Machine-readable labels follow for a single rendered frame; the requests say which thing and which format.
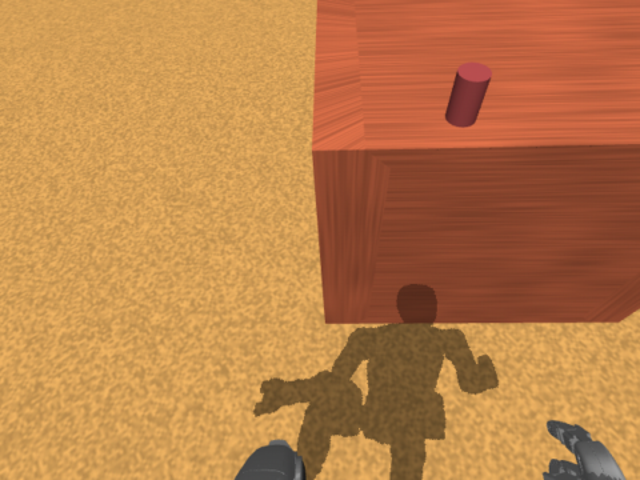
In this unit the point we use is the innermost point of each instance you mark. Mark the can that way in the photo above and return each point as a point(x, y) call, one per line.
point(470, 85)

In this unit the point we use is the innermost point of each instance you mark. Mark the right robot hand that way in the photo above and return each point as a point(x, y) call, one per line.
point(594, 460)

